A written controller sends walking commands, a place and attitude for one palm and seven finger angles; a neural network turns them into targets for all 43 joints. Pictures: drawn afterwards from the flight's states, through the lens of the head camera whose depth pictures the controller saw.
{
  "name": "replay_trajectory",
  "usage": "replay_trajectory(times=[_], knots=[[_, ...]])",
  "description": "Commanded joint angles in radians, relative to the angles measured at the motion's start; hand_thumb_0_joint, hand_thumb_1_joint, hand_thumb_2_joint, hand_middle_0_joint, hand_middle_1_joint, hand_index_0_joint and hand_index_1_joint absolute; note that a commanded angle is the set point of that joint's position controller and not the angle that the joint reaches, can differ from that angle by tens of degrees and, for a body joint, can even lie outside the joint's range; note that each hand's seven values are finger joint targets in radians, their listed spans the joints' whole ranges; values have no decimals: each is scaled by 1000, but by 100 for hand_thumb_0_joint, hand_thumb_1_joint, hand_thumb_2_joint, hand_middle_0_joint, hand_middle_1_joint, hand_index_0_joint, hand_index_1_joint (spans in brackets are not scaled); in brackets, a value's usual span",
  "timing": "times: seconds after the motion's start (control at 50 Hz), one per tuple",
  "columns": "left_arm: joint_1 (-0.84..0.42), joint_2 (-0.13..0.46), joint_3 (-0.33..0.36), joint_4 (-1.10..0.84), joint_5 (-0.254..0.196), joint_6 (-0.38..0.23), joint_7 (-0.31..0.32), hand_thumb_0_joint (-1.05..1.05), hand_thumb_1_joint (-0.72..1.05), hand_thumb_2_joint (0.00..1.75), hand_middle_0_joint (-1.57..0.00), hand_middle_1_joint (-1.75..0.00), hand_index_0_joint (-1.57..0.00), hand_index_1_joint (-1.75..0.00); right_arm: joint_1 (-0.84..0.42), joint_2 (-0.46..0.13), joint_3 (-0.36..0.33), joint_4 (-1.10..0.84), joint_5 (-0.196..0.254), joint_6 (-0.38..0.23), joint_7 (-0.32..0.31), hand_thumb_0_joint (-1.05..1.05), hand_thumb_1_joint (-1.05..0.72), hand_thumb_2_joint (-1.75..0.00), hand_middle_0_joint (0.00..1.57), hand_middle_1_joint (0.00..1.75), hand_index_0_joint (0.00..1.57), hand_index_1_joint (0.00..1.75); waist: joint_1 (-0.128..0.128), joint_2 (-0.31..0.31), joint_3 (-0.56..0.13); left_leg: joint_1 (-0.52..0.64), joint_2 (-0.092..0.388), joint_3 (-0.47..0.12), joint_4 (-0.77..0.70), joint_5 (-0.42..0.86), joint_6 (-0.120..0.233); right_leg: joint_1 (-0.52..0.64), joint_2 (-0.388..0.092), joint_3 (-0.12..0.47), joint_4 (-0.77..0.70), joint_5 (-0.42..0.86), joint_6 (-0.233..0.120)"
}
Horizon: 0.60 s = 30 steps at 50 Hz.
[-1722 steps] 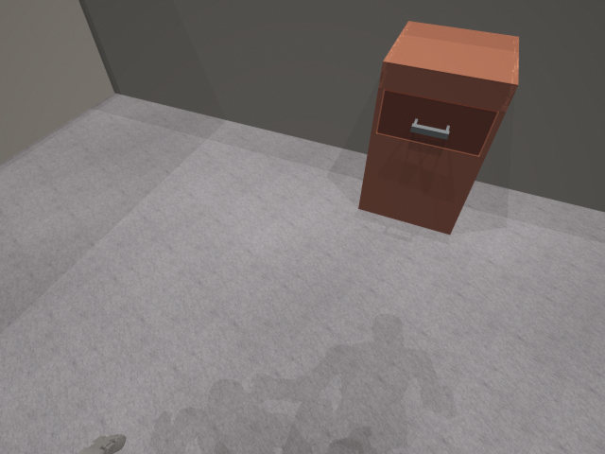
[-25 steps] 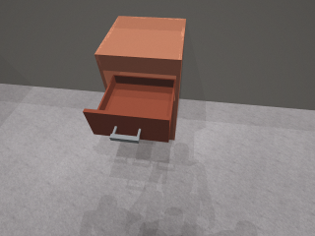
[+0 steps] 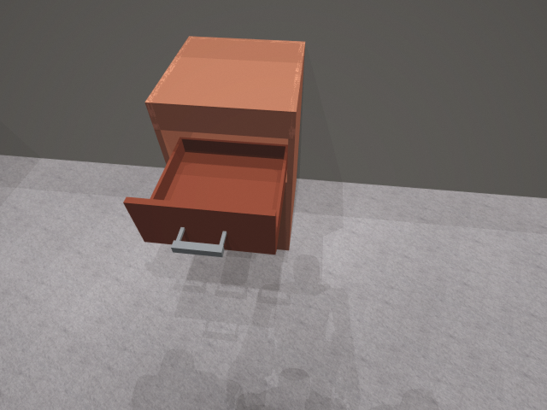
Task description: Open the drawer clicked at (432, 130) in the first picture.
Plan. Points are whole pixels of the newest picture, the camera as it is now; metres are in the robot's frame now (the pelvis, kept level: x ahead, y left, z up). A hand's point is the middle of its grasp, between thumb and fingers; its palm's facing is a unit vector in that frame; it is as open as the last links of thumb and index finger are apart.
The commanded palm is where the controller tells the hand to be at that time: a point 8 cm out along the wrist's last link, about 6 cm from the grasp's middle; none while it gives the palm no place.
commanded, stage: look to check the result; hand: left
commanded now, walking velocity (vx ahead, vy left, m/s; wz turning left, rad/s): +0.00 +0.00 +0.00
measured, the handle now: (200, 241) +0.54 +0.22 -0.25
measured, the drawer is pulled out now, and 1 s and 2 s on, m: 0.30 0.30 0.30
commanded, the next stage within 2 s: stand and wait in 0.58 s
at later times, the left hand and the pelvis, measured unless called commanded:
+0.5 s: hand out of the picture -0.02 +0.14 -0.18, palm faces +0.05 -0.98 -0.18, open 7.4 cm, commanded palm none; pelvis +0.01 -0.01 +0.00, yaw +0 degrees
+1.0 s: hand out of the picture -0.01 +0.14 -0.17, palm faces +0.05 -0.98 -0.18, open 7.4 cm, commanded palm none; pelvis +0.02 -0.01 +0.00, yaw -1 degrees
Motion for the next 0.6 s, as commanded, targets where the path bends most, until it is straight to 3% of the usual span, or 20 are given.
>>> replay_trajectory(times=[0.0,0.1,0.32,0.34,0.48,0.58], knots=[[119,104,28,-10,-1,-4,9,0,90,90,-20,-30,-20,-30,85,-67,-13,-12,-4,-14,-7,0,-90,-90,20,30,20,30,5,-18,48,28,68,-61,-37,165,51,-87,-118,100,-107,229,-9],[122,106,30,-12,-1,-6,11,0,90,90,-20,-30,-20,-30,84,-65,-14,-15,-3,-12,-10,0,-90,-90,20,30,20,30,4,-22,43,32,67,-49,-20,178,47,-73,-123,103,-105,319,-5],[127,107,34,-13,-2,-5,13,0,90,90,-20,-30,-20,-30,70,-68,-17,-22,-2,-10,-13,0,-90,-90,20,30,20,30,3,-21,39,47,70,-38,-9,188,44,-60,-123,105,-108,374,2],[135,107,33,-11,-1,-7,13,0,90,90,-20,-30,-20,-30,62,-71,-17,-26,-1,-9,-13,0,-90,-90,20,30,20,30,7,-44,39,59,72,-36,-4,199,45,-69,-118,102,-108,396,8],[122,107,33,-11,-1,-4,12,0,90,90,-20,-30,-20,-30,69,-72,-17,-21,-3,-8,-14,0,-90,-90,20,30,20,30,2,-18,61,45,72,-40,-15,183,43,-70,-116,102,-117,341,3],[120,107,34,-9,-1,-5,10,0,90,90,-20,-30,-20,-30,68,-76,-18,-22,-3,-11,-15,0,-90,-90,20,30,20,30,2,-13,37,64,77,-42,-20,205,44,-65,-111,104,-113,329,-3]])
